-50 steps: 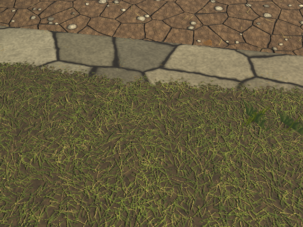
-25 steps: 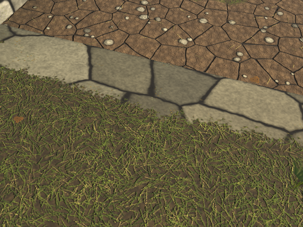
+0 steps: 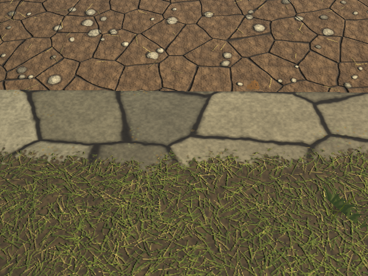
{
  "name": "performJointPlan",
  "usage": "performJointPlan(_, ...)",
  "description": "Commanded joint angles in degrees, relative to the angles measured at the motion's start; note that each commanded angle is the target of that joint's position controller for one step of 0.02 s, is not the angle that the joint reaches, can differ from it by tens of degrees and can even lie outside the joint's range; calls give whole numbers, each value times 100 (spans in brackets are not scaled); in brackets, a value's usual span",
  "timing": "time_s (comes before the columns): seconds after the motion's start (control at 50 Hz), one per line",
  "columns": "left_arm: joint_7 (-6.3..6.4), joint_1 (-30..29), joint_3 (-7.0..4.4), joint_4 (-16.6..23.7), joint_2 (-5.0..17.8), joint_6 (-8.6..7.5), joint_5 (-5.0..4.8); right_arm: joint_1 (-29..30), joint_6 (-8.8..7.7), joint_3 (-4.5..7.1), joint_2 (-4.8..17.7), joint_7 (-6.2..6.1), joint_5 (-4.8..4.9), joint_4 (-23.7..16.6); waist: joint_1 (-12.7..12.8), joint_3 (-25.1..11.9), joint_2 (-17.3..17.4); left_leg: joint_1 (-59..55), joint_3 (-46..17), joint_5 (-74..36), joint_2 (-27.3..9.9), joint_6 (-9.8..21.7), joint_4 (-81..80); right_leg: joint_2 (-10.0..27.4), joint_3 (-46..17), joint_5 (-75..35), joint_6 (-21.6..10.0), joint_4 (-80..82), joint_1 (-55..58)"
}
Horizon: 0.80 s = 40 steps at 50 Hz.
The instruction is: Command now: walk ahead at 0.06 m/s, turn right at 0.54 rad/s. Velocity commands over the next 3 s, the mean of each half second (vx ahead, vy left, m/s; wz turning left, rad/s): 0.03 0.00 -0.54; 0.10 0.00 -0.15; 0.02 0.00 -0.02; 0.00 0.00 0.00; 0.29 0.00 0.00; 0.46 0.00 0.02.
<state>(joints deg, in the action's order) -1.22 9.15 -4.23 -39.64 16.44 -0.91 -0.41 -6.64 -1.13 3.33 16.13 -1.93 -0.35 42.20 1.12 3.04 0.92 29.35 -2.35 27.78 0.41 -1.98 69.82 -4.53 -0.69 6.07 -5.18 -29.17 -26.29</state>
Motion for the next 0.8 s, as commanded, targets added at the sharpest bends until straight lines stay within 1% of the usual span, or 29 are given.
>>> performJointPlan(0.02, 117, -105, -196, 540, 738, 20, 58, -440, 68, 162, 478, -79, -38, -316, -274, -1050, -534, 244, -208, -426, -116, -58, -645, 1341, -1867, -1155, -963, 1116, 1033)
performJointPlan(0.06, 197, 20, -251, 566, 875, 45, 55, -424, 69, 126, 377, -120, -29, -304, -215, -1186, -605, 185, -223, -535, -31, -161, -1183, 1295, -1859, -1187, -945, 1060, 1104)
performJointPlan(0.12, 300, -2, -284, 656, 941, 129, 4, -252, 90, 115, 370, -137, -7, -332, -119, -1239, -711, 101, -324, -873, 6, -244, -1741, 1212, -2053, -54, -809, 1082, 1055)
performJointPlan(0.18, 332, -55, -286, 741, 931, 208, 18, -106, 54, 130, 399, -98, 22, -387, -35, -1089, -908, -75, -353, -956, 70, -230, -2256, 1132, -2334, 822, -698, 1137, 908)
performJointPlan(0.24, 316, -3, -286, 791, 908, 266, 23, -109, -49, 155, 448, -30, 64, -411, 37, -1067, -1042, -332, -355, -819, 151, -134, -2861, 1145, -2670, 773, -651, 1013, 1090)
performJointPlan(0.28, 314, -50, -282, 837, 897, 306, -13, -281, -117, 183, 471, 31, 94, -380, -53, -1046, -1096, -708, -285, -942, 206, -7, -3593, 1093, -2844, 503, -574, 852, 1151)
performJointPlan(0.3, 325, -133, -274, 869, 878, 335, -58, -505, -147, 210, 485, 66, 100, -312, -211, -1025, -1078, -1155, -186, -1346, 208, 84, -4288, 960, -2806, 427, -457, 697, 1021)
performJointPlan(0.32, 340, -53, -242, 883, 765, 353, -87, -708, -155, 283, 668, 75, 57, -256, -264, -1050, -900, -1773, -349, -1689, -157, 225, -4784, 716, -2634, 749, -231, 412, 661)
performJointPlan(0.34, 326, 168, -161, 899, 438, 359, -56, -770, -118, 373, 1076, 50, -71, -319, -107, -1105, 206, -2403, -1427, -1903, -1438, 687, -5092, 147, -1887, 2053, 100, -816, -131)
performJointPlan(0.36, 295, -28, -239, 1146, 640, 267, -88, -618, -76, 430, 1352, 72, -286, -332, -4, -700, 1796, -1978, -2793, -2847, -2278, 1571, -5440, -542, -806, 2971, 395, -2056, -1154)
performJointPlan(0.38, 265, 103, -375, 1020, 1074, 204, 21, -285, -109, 367, 1033, 55, -283, -535, 33, -676, 1279, -1845, -2667, -3153, -2425, 1777, -5330, -110, -992, 2737, 592, -3217, -1178)
performJointPlan(0.4, 250, 267, -416, 816, 1128, 227, -12, -42, -110, 287, 735, 22, -191, -612, 103, -693, 816, -1822, -2004, -3301, -2030, 1538, -5141, -87, -947, 2373, 683, -3647, -1088)
performJointPlan(0.42, 278, 430, -386, 631, 947, 295, -10, 67, -100, 240, 602, 15, -100, -655, 135, -674, 555, -1887, -1485, -3355, -1641, 1300, -5007, -84, -869, 2118, 798, -3968, -1052)
performJointPlan(0.44, 287, 475, -336, 592, 787, 343, 12, 39, -88, 209, 559, 7, -17, -643, 78, -638, 514, -1972, -1279, -3554, -1538, 1281, -4956, -93, -855, 1923, 886, -4284, -1147)
performJointPlan(0.46, 273, 438, -276, 597, 616, 367, -8, -39, -64, 182, 559, -2, -5, -626, 40, -603, 501, -1936, -1024, -3780, -1423, 1311, -4961, -101, -765, 1833, 949, -4340, -1077)
performJointPlan(0.5, 275, 143, -189, 708, 450, 361, -65, -253, -13, 178, 576, -8, -42, -573, -122, -601, 687, -2189, -745, -3804, -1279, 1372, -4980, -49, -564, 1691, 1043, -3789, -1041)
performJointPlan(0.54, 274, -80, -115, 782, 330, 348, -44, -384, 29, 186, 614, -22, -39, -528, -249, -705, 861, -2473, -685, -3759, -1302, 1410, -4912, 110, -467, 1730, 1104, -2929, -803)
performJointPlan(0.56, 248, -97, -58, 792, 234, 343, -19, -437, 41, 188, 631, -19, -20, -499, -282, -849, 912, -2461, -640, -3042, -1293, 1385, -5002, 251, -314, 1738, 1083, -2397, -472)
performJointPlan(0.58, 211, -184, 1, 821, 141, 333, -16, -483, 49, 201, 695, -5, 16, -470, -360, -823, 1016, -2268, -650, -2044, -1267, 1377, -5181, 339, -120, 1796, 1024, -1881, -114)
performJointPlan(0.6, 174, -242, 15, 839, 161, 316, -37, -588, 55, 238, 842, 18, 60, -425, -446, -700, 1176, -2048, -755, -1185, -1284, 1404, -5373, 314, 115, 1978, 966, -1537, 145)
performJointPlan(0.62, 146, -256, -8, 843, 265, 289, -62, -680, 59, 263, 957, 44, 82, -391, -491, -553, 1259, -1878, -904, -657, -1355, 1434, -5485, 272, 261, 2100, 887, -1252, 332)
performJointPlan(0.66, 100, -75, -44, 736, 382, 186, -91, -738, 55, 268, 1014, 83, 150, -347, -401, -350, 1092, -1640, -1048, -193, -1415, 1420, -5490, 223, 372, 1628, 607, -276, 838)
performJointPlan(0.68, 92, 91, -32, 617, 300, 129, -68, -638, 54, 219, 915, 99, 176, -330, -239, -211, 902, -1442, -970, -522, -1339, 1340, -5324, 189, 395, 1019, 436, 543, 1306)
performJointPlan(0.7, 110, 275, -22, 531, 253, 93, -25, -612, 17, 136, 722, 115, 153, -292, -79, -285, 782, -1274, -808, -1437, -1214, 1145, -5015, 225, 262, 690, 315, 1089, 1917)
performJointPlan(0.72, 167, 566, -22, 510, 365, 70, 45, -524, -67, 13, 397, 150, 65, -320, 30, -704, 492, -965, -490, -1922, -970, 753, -4418, 788, -424, 15, 206, 1145, 2820)
performJointPlan(0.74, 227, 690, -115, 496, 894, 92, 145, -529, -199, -111, -10, 199, -135, -508, -205, -1039, -840, -202, 314, -1122, -310, 265, -3359, 1708, -1472, -1793, -133, 637, 3429)
performJointPlan(0.76, 195, 633, -81, 446, 711, 72, 160, -321, -236, -82, 208, 178, -118, -573, -41, -903, -1319, -86, 299, -28, -291, 32, -3180, 2186, -1885, -1885, -802, 850, 2790)
performJointPlan(0.78, 177, 500, -15, 495, 510, 27, 148, -149, -209, -6, 502, 170, -43, -592, 37, -620, -1182, 41, 240, 253, -351, -84, -2772, 2118, -1885, -1737, -961, 990, 2680)
performJointPlan(0.8, 180, 480, 10, 442, 458, 0, 151, -82, -163, 29, 569, 171, 1, -566, 64, -507, -1201, 239, 218, 377, -354, -134, -2468, 2035, -1791, -1703, -925, 1042, 2687)
